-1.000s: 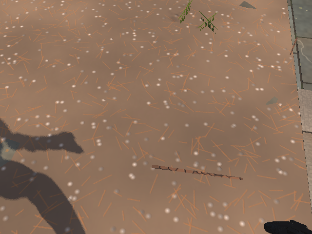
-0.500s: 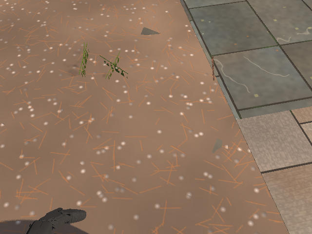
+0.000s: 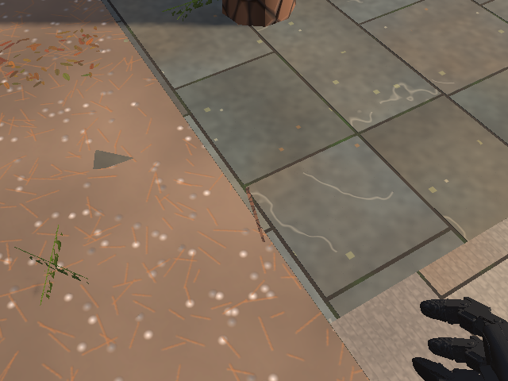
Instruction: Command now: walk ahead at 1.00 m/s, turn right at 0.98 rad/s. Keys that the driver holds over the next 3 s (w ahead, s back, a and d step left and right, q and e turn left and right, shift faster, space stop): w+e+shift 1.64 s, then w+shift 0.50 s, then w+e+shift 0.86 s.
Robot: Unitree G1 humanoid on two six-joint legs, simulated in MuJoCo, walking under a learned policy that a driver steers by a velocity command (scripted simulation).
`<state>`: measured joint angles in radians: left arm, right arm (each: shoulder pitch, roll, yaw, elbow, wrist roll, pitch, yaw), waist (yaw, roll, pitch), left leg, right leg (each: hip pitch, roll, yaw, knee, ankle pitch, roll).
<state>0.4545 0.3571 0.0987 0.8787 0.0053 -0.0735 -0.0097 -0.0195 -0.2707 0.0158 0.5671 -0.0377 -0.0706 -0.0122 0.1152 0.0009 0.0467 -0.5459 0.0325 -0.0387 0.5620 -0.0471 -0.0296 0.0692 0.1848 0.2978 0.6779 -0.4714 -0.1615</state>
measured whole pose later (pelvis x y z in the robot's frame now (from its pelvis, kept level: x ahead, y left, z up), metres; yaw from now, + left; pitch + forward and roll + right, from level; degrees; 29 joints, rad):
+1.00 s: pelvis +0.87 -0.28 +0.02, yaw -57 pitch +1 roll +3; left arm 0.18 0.38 0.07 0.72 0.03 -0.02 -0.04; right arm 0.32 -0.32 -0.06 0.75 -0.04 -0.06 -0.01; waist -0.02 -0.04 0.02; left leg -0.21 0.04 0.13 0.49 -0.29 -0.04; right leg -0.56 0.01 0.02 1.34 -0.29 -0.12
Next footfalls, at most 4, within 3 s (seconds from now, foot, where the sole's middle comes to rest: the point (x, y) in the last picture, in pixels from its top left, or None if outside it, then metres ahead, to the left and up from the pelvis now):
0.44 right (342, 341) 0.55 -0.12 -0.74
0.82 left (371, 203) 1.00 -0.21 -0.74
1.26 right None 1.04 -0.67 -0.74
1.66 left None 1.25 -1.08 -0.74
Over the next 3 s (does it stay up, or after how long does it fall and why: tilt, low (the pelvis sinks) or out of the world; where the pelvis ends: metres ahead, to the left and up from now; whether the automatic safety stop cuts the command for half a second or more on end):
stays up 0.64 -2.02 -0.01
